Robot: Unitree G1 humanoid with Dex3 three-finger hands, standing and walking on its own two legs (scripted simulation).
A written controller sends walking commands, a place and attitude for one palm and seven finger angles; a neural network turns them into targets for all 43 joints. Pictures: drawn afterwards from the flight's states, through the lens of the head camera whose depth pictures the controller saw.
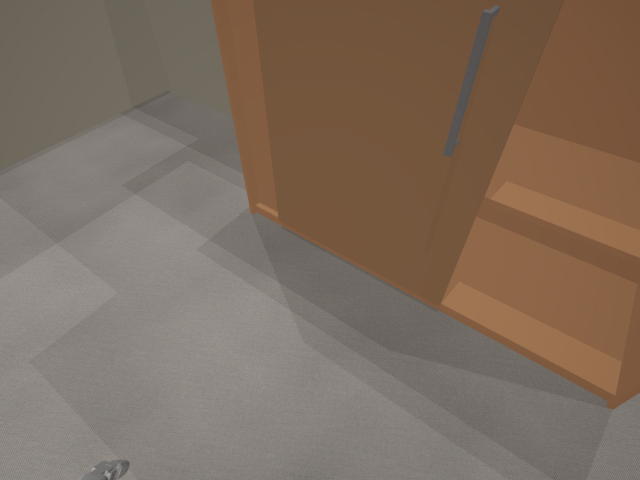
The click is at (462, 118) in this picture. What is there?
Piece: wardrobe's sliding door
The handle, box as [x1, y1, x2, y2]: [443, 5, 499, 157]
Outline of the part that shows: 499,6 495,5 489,10 485,9 481,15 443,153 444,155 449,157 459,140 456,137 491,19 498,12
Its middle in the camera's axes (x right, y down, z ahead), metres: +0.32 -0.32 +0.83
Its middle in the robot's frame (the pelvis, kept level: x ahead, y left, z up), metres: +0.86 -0.27 +0.08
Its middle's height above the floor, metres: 0.85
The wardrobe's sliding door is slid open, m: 0.57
